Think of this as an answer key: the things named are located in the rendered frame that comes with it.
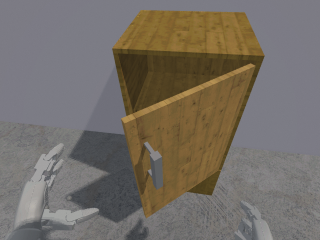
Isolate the handle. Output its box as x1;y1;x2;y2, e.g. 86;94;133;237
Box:
144;142;163;190

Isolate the left robot hand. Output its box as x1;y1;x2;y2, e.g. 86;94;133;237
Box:
12;143;99;231

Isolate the left robot forearm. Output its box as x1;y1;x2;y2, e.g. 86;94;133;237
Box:
4;228;44;240

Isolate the cupboard door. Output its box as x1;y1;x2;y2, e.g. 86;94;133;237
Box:
121;63;256;218

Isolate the right robot hand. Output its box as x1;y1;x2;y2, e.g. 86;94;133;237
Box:
234;200;273;240

